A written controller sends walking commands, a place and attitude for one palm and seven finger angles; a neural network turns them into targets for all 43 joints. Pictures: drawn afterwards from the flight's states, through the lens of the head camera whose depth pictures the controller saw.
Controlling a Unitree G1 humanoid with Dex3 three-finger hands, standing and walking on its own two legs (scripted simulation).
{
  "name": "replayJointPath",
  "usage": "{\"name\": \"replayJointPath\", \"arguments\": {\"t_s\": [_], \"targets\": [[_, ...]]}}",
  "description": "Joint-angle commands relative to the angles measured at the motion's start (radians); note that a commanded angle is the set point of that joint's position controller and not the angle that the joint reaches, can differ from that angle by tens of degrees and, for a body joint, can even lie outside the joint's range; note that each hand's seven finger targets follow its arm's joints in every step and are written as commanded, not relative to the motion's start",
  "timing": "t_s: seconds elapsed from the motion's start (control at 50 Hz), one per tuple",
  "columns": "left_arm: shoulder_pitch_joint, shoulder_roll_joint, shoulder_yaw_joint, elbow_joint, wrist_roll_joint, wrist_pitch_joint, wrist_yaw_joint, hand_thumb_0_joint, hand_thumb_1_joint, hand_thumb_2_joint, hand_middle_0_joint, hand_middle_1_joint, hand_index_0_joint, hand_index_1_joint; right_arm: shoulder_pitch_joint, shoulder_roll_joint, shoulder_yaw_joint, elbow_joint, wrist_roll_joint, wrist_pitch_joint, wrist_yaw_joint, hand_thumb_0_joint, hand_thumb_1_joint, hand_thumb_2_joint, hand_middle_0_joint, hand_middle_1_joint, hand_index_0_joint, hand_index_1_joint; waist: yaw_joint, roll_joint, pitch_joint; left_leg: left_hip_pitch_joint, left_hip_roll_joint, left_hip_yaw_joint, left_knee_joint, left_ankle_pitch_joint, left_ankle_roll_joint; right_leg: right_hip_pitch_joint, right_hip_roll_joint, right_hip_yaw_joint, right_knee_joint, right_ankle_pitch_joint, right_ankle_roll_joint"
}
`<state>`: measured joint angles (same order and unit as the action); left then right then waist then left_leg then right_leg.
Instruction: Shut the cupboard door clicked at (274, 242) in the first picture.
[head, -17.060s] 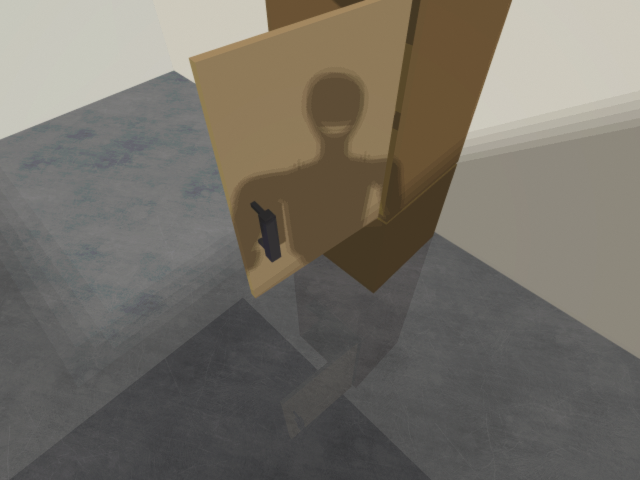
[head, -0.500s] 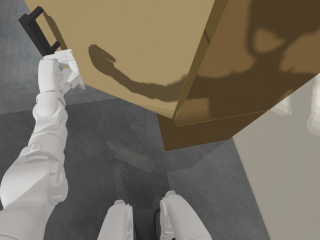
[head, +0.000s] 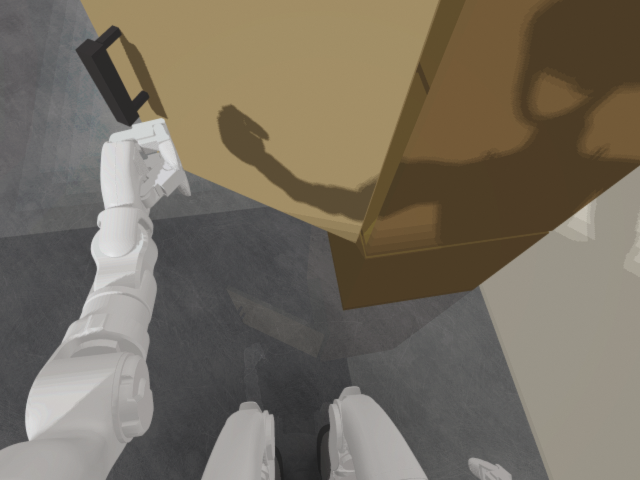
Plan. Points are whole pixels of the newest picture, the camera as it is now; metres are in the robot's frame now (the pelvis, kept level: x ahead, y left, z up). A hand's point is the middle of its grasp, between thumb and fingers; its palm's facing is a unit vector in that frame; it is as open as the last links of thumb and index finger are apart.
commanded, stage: draw the hand back to the body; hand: left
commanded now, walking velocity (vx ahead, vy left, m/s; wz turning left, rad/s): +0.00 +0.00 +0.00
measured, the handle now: (120, 77) +0.66 +0.24 +0.03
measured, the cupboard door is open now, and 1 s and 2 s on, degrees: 56 56 56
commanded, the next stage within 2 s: step back with the hand held close in 1.46 s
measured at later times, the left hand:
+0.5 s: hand (46, 241) +0.34 +0.21 +0.15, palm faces +0.07 -0.98 -0.16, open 3.0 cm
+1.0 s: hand out of the picture +0.25 +0.29 +0.26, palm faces +0.41 -0.83 -0.39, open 5.4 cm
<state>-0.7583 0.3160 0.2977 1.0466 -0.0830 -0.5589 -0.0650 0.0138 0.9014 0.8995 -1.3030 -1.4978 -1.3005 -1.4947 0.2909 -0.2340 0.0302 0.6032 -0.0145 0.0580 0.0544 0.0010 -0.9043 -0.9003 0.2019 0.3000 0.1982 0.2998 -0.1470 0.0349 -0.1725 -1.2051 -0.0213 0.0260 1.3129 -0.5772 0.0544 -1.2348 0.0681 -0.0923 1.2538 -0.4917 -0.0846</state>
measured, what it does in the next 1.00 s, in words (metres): rises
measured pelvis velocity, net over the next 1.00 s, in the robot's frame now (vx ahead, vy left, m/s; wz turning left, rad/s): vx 0.06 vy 0.03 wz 0.04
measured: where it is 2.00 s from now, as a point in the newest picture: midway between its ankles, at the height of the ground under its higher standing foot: outside the picture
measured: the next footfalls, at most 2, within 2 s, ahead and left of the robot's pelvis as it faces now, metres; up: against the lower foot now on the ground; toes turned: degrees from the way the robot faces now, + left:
none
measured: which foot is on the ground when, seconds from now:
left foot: down 0.00-1.00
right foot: down 0.00-1.00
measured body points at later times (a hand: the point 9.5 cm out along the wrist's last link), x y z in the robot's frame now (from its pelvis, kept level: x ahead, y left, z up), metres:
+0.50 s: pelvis +0.04 +0.02 +0.09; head +0.06 +0.02 +0.54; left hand +0.33 +0.26 +0.16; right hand +0.21 -0.23 +0.01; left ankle +0.01 +0.09 -0.61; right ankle +0.04 -0.07 -0.61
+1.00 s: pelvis +0.06 +0.03 +0.13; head +0.04 +0.01 +0.58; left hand +0.23 +0.33 +0.29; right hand +0.25 -0.17 +0.04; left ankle +0.01 +0.09 -0.61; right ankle +0.04 -0.07 -0.61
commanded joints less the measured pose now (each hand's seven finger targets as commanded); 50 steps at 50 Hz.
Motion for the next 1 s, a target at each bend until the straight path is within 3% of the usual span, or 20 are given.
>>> {"name": "replayJointPath", "arguments": {"t_s": [0.0,0.02,0.1,0.16,0.2,0.22,0.26,0.36,0.38,0.4,0.42,0.44,0.46,0.52,0.6,0.62,0.74,0.82,0.88,0.98], "targets": [[-0.166,0.229,0.015,-0.466,-0.045,-0.048,-0.035,0.0,0.9,0.9,-1.3,-1.5,-1.3,-1.5,0.116,-0.17,-0.077,-0.126,0.029,-0.016,-0.012,0.0,-0.9,-0.9,0.2,0.3,0.2,0.3,0.078,0.089,-0.701,0.411,0.002,-0.064,-0.242,0.45,-0.03,0.647,-0.029,0.143,-0.219,0.471,0.058],[-0.108,0.203,0.0,-0.489,-0.059,-0.02,-0.04,0.0,0.9,0.9,-1.3,-1.5,-1.3,-1.5,0.117,-0.169,-0.077,-0.136,0.035,-0.017,-0.015,0.0,-0.9,-0.9,0.2,0.3,0.2,0.3,0.071,0.055,-0.664,0.424,0.005,-0.066,-0.264,0.452,-0.027,0.656,-0.025,0.135,-0.239,0.465,0.061],[0.029,0.135,-0.044,-0.55,-0.108,0.087,-0.051,0.0,0.9,0.9,-1.3,-1.5,-1.3,-1.5,0.096,-0.164,-0.073,-0.153,0.061,-0.015,-0.043,0.0,-0.9,-0.9,0.2,0.3,0.2,0.3,0.052,-0.091,-0.388,0.355,0.002,-0.045,-0.361,0.312,-0.009,0.715,-0.037,0.156,-0.385,0.348,0.078],[0.092,0.126,-0.05,-0.636,-0.13,0.089,-0.055,0.0,0.9,0.9,-1.3,-1.5,-1.3,-1.5,0.071,-0.161,-0.068,-0.156,0.064,-0.036,-0.063,0.0,-0.9,-0.9,0.2,0.3,0.2,0.3,0.067,-0.068,-0.318,0.419,0.004,-0.043,-0.414,0.303,-0.009,0.727,-0.041,0.146,-0.427,0.321,0.072],[0.16,0.089,-0.088,-0.689,-0.133,0.079,-0.065,0.0,0.9,0.9,-1.3,-1.5,-1.3,-1.5,0.055,-0.154,-0.067,-0.161,0.065,-0.051,-0.066,0.0,-0.9,-0.9,0.2,0.3,0.2,0.3,0.07,-0.041,-0.283,0.473,0.004,-0.045,-0.443,0.314,-0.01,0.726,-0.039,0.132,-0.442,0.33,0.068],[0.188,0.083,-0.098,-0.724,-0.132,0.076,-0.071,0.0,0.9,0.9,-1.3,-1.5,-1.3,-1.5,0.047,-0.152,-0.066,-0.169,0.066,-0.06,-0.068,0.0,-0.9,-0.9,0.2,0.3,0.2,0.3,0.077,0.009,-0.272,0.509,0.002,-0.047,-0.457,0.336,-0.01,0.727,-0.039,0.124,-0.443,0.351,0.062],[0.262,0.08,-0.114,-0.736,-0.128,0.086,-0.089,0.0,0.9,0.9,-1.3,-1.5,-1.3,-1.5,0.031,-0.151,-0.063,-0.168,0.068,-0.067,-0.068,0.0,-0.9,-0.9,0.2,0.3,0.2,0.3,0.082,0.041,-0.232,0.562,0.008,-0.057,-0.489,0.362,-0.018,0.712,-0.037,0.106,-0.452,0.361,0.058],[0.436,0.11,-0.085,-0.914,-0.164,0.147,-0.123,0.0,0.9,0.9,-1.163,-1.35,-1.163,-1.35,-0.024,-0.145,-0.061,-0.217,0.08,-0.087,-0.073,0.0,-0.9,-0.9,0.2,0.3,0.2,0.3,0.13,0.062,-0.247,0.687,0.019,-0.076,-0.552,0.48,-0.033,0.787,-0.035,0.081,-0.477,0.414,0.053],[0.453,0.169,-0.123,-0.988,-0.05,0.202,-0.024,0.0,0.9,0.9,-1.135,-1.32,-1.135,-1.32,-0.088,-0.123,-0.072,-0.24,0.076,-0.059,-0.092,0.0,-0.9,-0.9,0.2,0.3,0.2,0.3,0.16,0.034,-0.3,0.75,0.017,-0.075,-0.604,0.483,-0.033,0.872,-0.062,0.135,-0.533,0.389,0.047],[0.48,0.137,-0.136,-1.036,-0.04,0.244,0.03,0.0,0.9,0.9,-1.107,-1.29,-1.107,-1.29,-0.1,-0.111,-0.064,-0.258,0.075,-0.05,-0.106,0.0,-0.9,-0.9,0.2,0.3,0.2,0.3,0.138,0.01,-0.233,0.743,0.021,-0.072,-0.629,0.449,-0.03,0.879,-0.064,0.13,-0.563,0.377,0.052],[0.496,0.125,-0.145,-1.07,-0.041,0.274,0.057,0.0,0.9,0.9,-1.08,-1.26,-1.08,-1.26,-0.111,-0.11,-0.059,-0.266,0.074,-0.052,-0.117,0.0,-0.9,-0.9,0.2,0.3,0.2,0.3,0.134,-0.005,-0.186,0.73,0.021,-0.077,-0.646,0.42,-0.026,0.88,-0.066,0.128,-0.58,0.36,0.054],[0.529,0.135,-0.139,-1.087,-0.027,0.298,0.082,0.0,0.9,0.9,-1.053,-1.23,-1.053,-1.23,-0.127,-0.11,-0.054,-0.259,0.074,-0.049,-0.126,0.0,-0.9,-0.9,0.2,0.3,0.2,0.3,0.144,0.037,-0.155,0.746,0.028,-0.078,-0.671,0.406,-0.027,0.89,-0.069,0.128,-0.594,0.342,0.052],[0.524,0.14,-0.138,-1.103,-0.018,0.318,0.105,0.0,0.9,0.9,-1.025,-1.2,-1.025,-1.2,-0.135,-0.109,-0.048,-0.254,0.073,-0.046,-0.133,0.0,-0.9,-0.9,0.2,0.3,0.2,0.3,0.135,0.026,-0.113,0.764,0.033,-0.089,-0.692,0.393,-0.027,0.887,-0.068,0.12,-0.613,0.33,0.05],[0.548,0.165,-0.121,-1.19,-0.005,0.363,0.145,0.0,0.9,0.9,-0.943,-1.11,-0.943,-1.11,-0.15,-0.107,-0.038,-0.244,0.071,-0.053,-0.153,0.0,-0.9,-0.9,0.2,0.3,0.2,0.3,0.14,0.023,-0.094,0.845,0.039,-0.096,-0.739,0.439,-0.025,0.952,-0.068,0.115,-0.664,0.361,0.047],[0.645,0.124,-0.143,-1.279,0.005,0.411,0.16,0.0,0.9,0.9,-0.832,-0.99,-0.832,-0.99,-0.159,-0.097,-0.023,-0.235,0.066,-0.081,-0.155,0.0,-0.9,-0.9,0.2,0.3,0.2,0.3,0.149,0.075,-0.065,0.987,0.058,-0.126,-0.807,0.587,-0.056,0.987,-0.067,0.089,-0.716,0.408,0.044],[0.687,0.121,-0.146,-1.297,0.005,0.422,0.159,0.0,0.9,0.9,-0.805,-0.96,-0.805,-0.96,-0.16,-0.1,-0.023,-0.23,0.065,-0.089,-0.154,0.0,-0.9,-0.9,0.2,0.3,0.2,0.3,0.151,0.055,-0.061,1.009,0.06,-0.124,-0.814,0.626,-0.056,1.005,-0.067,0.09,-0.735,0.429,0.045],[0.879,0.14,-0.073,-1.388,0.007,0.459,0.16,0.0,0.9,0.9,-0.64,-0.78,-0.64,-0.78,-0.176,-0.095,-0.013,-0.215,0.052,-0.108,-0.134,0.0,-0.9,-0.9,0.2,0.3,0.2,0.3,0.173,0.027,0.026,1.058,0.071,-0.122,-0.887,0.759,-0.084,1.092,-0.071,0.072,-0.804,0.494,0.046],[0.935,0.201,0.017,-1.478,0.007,0.461,0.163,0.0,0.9,0.9,-0.53,-0.66,-0.53,-0.66,-0.195,-0.096,-0.016,-0.206,0.043,-0.12,-0.126,0.0,-0.9,-0.9,0.2,0.3,0.2,0.3,0.191,0.034,0.028,1.074,0.07,-0.111,-0.916,0.765,-0.086,1.148,-0.072,0.074,-0.837,0.503,0.046],[0.986,0.223,0.066,-1.573,0.009,0.452,0.171,0.0,0.9,0.9,-0.447,-0.57,-0.447,-0.57,-0.206,-0.086,-0.016,-0.204,0.04,-0.138,-0.12,0.0,-0.9,-0.9,0.2,0.3,0.2,0.3,0.202,0.074,0.008,1.092,0.069,-0.111,-0.928,0.779,-0.088,1.179,-0.074,0.073,-0.844,0.506,0.048],[1.089,0.245,0.128,-1.675,0.006,0.443,0.18,0.0,0.9,0.9,-0.31,-0.42,-0.31,-0.42,-0.212,-0.088,-0.026,-0.186,0.038,-0.167,-0.112,0.0,-0.9,-0.9,0.2,0.3,0.2,0.3,0.206,0.077,0.038,1.084,0.067,-0.11,-0.939,0.751,-0.086,1.183,-0.073,0.074,-0.861,0.489,0.051]]}}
